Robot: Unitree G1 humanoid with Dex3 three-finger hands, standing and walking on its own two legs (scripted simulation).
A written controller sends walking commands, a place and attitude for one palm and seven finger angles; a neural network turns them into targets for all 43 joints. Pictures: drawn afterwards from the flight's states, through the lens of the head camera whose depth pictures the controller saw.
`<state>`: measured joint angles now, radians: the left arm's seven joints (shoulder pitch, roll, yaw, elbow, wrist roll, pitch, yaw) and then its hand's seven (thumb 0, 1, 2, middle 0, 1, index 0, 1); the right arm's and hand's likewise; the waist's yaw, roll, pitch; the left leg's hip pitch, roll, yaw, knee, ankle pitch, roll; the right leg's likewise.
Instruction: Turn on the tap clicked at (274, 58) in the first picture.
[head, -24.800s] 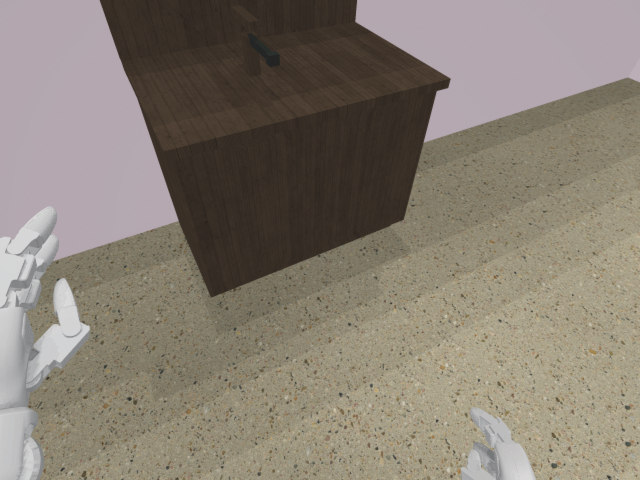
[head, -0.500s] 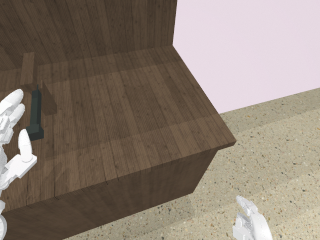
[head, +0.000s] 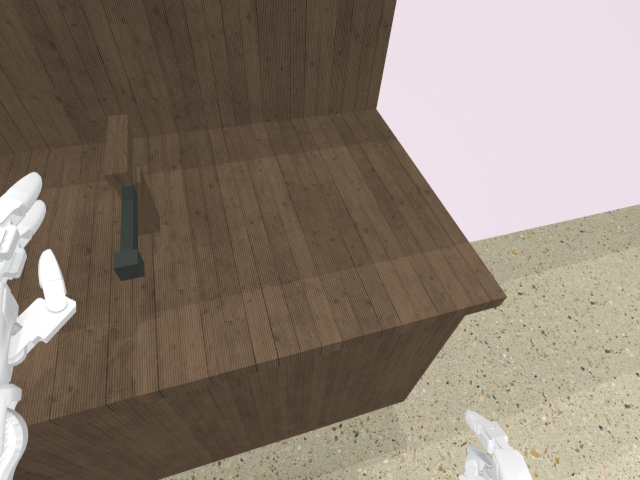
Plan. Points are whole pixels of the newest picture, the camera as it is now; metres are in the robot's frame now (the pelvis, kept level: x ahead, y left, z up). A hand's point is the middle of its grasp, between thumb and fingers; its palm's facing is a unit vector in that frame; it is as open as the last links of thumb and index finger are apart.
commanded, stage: come to a stop and stand still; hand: left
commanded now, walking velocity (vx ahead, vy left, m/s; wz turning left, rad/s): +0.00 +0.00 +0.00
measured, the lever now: (129, 265) +0.33 +0.29 +0.06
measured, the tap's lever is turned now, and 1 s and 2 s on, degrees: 0 0 0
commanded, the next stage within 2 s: look again from close up in 0.46 s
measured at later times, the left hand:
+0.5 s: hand (37, 285) +0.23 +0.29 +0.17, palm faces +0.38 -0.85 -0.37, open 7.4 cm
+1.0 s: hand (53, 301) +0.22 +0.27 +0.16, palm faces +0.38 -0.85 -0.35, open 7.4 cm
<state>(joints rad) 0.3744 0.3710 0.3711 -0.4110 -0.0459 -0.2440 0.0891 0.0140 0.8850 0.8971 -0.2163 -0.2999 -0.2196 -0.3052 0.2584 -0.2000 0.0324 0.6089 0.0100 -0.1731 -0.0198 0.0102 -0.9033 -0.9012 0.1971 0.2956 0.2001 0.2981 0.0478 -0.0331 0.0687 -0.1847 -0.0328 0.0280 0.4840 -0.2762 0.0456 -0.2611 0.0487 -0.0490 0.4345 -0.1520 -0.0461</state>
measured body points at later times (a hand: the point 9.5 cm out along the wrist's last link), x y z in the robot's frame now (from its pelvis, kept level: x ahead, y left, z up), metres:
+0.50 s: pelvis +0.02 +0.04 +0.00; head +0.04 +0.07 +0.45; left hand +0.21 +0.34 +0.19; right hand +0.20 -0.17 -0.07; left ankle -0.01 +0.09 -0.74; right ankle +0.05 -0.08 -0.74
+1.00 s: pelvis +0.01 +0.02 +0.00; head +0.02 +0.04 +0.45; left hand +0.19 +0.32 +0.18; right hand +0.19 -0.20 -0.06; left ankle -0.01 +0.09 -0.74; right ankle +0.05 -0.08 -0.74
